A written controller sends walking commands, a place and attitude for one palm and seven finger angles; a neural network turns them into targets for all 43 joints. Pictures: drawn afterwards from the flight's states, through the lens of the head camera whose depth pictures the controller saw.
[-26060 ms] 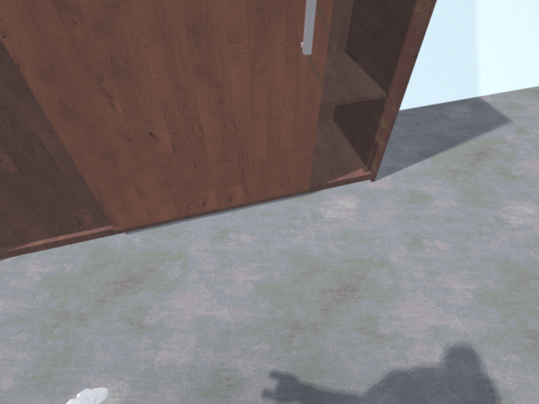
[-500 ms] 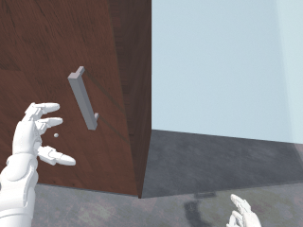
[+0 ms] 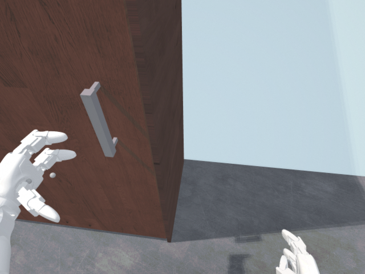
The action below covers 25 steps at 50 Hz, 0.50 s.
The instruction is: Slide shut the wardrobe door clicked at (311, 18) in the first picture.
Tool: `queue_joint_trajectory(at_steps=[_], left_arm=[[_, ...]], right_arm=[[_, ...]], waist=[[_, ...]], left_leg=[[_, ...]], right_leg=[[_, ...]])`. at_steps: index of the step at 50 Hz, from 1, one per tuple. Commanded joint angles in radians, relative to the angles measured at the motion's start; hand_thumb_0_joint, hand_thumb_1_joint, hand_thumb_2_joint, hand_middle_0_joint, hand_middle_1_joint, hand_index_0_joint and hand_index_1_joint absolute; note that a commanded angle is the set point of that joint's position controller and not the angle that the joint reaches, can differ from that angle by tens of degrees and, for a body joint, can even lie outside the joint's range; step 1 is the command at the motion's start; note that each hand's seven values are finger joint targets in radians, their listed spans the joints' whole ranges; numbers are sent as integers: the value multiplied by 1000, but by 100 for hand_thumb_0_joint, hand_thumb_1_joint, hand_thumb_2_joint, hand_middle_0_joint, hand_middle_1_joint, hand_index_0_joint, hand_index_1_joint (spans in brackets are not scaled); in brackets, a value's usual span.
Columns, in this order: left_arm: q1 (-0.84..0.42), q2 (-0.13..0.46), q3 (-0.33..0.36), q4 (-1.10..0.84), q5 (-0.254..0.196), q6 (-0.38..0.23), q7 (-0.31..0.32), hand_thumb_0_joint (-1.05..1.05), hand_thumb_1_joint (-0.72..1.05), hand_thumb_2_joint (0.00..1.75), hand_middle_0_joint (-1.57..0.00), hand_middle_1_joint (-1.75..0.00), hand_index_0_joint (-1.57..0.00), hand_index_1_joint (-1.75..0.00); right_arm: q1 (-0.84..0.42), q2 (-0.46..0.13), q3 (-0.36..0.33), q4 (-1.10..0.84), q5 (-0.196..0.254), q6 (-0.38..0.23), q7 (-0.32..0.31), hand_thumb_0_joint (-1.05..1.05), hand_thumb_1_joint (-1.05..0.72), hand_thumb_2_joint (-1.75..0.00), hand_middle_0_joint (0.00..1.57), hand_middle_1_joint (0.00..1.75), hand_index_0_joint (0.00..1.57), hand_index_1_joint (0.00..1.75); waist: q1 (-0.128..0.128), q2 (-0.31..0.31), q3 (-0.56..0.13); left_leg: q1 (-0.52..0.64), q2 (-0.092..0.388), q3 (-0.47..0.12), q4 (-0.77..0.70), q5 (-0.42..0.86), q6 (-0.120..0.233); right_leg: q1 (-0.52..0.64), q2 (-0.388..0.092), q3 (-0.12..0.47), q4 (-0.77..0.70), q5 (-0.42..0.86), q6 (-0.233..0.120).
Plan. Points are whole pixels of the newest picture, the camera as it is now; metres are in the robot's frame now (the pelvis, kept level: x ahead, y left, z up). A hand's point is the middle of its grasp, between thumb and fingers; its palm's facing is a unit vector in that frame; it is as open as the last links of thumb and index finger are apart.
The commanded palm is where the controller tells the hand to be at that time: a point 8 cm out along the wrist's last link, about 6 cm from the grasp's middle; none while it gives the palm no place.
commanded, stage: draw the hand back to the body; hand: left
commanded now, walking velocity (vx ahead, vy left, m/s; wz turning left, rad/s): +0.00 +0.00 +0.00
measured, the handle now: (103, 121) +0.42 +0.25 +0.12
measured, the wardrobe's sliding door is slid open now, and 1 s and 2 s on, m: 0.00 0.00 0.00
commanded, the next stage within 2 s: step back with the hand held close in 1.36 s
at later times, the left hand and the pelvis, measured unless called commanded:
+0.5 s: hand (34, 180) +0.23 +0.29 +0.15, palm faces +0.39 -0.88 -0.28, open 13.5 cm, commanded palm +0.18 +0.32 +0.17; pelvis +0.00 +0.03 +0.01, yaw -1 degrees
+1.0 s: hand (39, 171) +0.23 +0.27 +0.18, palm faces +0.40 -0.84 -0.37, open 8.6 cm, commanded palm +0.17 +0.30 +0.19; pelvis +0.02 +0.02 +0.02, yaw -2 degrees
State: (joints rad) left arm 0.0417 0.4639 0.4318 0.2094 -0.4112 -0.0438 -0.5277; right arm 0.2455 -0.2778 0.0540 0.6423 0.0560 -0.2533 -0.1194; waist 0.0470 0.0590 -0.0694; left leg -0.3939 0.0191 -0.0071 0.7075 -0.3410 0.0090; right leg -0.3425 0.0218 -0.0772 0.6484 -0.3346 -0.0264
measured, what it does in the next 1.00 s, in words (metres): stands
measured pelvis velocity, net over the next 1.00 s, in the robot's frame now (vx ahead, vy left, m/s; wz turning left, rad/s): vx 0.02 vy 0.02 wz -0.04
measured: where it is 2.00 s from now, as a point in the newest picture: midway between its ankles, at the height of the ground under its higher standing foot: outside the picture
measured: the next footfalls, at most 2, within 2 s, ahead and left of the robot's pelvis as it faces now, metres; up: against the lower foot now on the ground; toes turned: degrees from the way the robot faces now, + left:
none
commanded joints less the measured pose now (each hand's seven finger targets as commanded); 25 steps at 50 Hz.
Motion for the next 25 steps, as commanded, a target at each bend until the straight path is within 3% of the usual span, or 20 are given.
queue_joint_trajectory(at_steps=[1, 4, 9, 14, 15, 16, 17, 18, 20, 21, 22, 25], left_arm=[[-75, 228, 142, -242, -59, -31, -3, 0, -55, 20, -25, -115, -25, -115], [-25, 201, 130, -287, -54, -11, 29, 0, -55, 20, -25, -115, -25, -115], [-89, 197, 98, -472, -20, 7, 90, 0, -55, 20, -25, -115, -25, -115], [-76, 187, 86, -502, 6, 23, 129, 0, -37, 29, -24, -104, -24, -104], [-172, 285, 121, -641, 178, -38, 340, 0, -33, 31, -24, -102, -24, -102], [-54, 154, 57, -568, 192, -39, 432, 0, -30, 32, -24, -100, -24, -100], [-4, 103, 9, -600, 220, -49, 487, 0, -26, 34, -24, -98, -24, -98], [77, 63, -20, -589, 240, -56, 523, 0, -22, 36, -24, -96, -24, -96], [84, 61, -49, -681, 278, -77, 573, 0, -15, 39, -24, -92, -24, -92], [84, 71, -45, -690, 294, -84, 595, 0, -12, 41, -24, -89, -24, -89], [98, 83, -37, -678, 305, -85, 612, 0, -8, 43, -23, -87, -23, -87], [110, 72, -44, -711, 328, -92, 634, 0, 3, 48, -23, -81, -23, -81]], right_arm=[[-111, -116, -51, -219, 7, -83, 15, 0, -90, -90, 20, 30, 20, 30], [-104, -123, -53, -227, 12, -94, 25, 0, -90, -90, 20, 30, 20, 30], [-113, -114, -50, -231, 12, -113, 12, 0, -90, -90, 20, 30, 20, 30], [-118, -110, -39, -202, 10, -125, 2, 0, -90, -90, 20, 30, 20, 30], [-150, -98, -61, -190, -37, -105, 11, 0, -90, -90, 20, 30, 20, 30], [-152, -88, -57, -177, -40, -100, 14, 0, -90, -90, 20, 30, 20, 30], [-143, -86, -58, -167, -38, -89, 18, 0, -90, -90, 20, 30, 20, 30], [-133, -77, -55, -162, -37, -77, 21, 0, -90, -90, 20, 30, 20, 30], [-139, -79, -54, -159, -43, -57, 28, 0, -90, -90, 20, 30, 20, 30], [-138, -78, -55, -154, -47, -51, 29, 0, -90, -90, 20, 30, 20, 30], [-134, -82, -56, -145, -51, -44, 27, 0, -90, -90, 20, 30, 20, 30], [-138, -76, -60, -143, -56, -23, 28, 0, -90, -90, 20, 30, 20, 30]], waist=[[38, -15, -169], [32, -51, -128], [22, 49, -113], [16, 51, -56], [48, 37, -6], [24, 30, 23], [27, 11, 27], [17, 24, 24], [20, 92, -15], [20, 86, -27], [20, 28, -19], [20, 24, -36]], left_leg=[[41, -12, -31, -78, 220, 19], [40, -6, -30, -90, 191, 20], [102, -2, -40, -135, 124, 24], [111, 3, -58, -178, 68, 19], [63, 0, -52, -201, 12, 10], [67, 4, -48, -217, -38, 2], [79, 9, -56, -241, -68, 3], [109, 19, -56, -259, -73, 6], [145, 24, -67, -297, -49, 4], [160, 27, -67, -308, -28, 4], [159, 30, -66, -315, -6, 6], [208, 36, -53, -327, 99, 4]], right_leg=[[84, -41, 115, -105, 228, 7], [49, -29, 101, -111, 184, 9], [10, -11, 60, -127, 91, 3], [3, -6, 37, -146, 46, 2], [12, -18, 94, -208, 2, -7], [4, -29, 79, -217, -21, -9], [26, -27, 74, -222, -18, -9], [36, -28, 70, -210, 1, -6], [90, -30, 70, -199, 55, -8], [107, -31, 70, -201, 74, -7], [123, -28, 67, -212, 84, -6], [156, -28, 67, -225, 136, -5]])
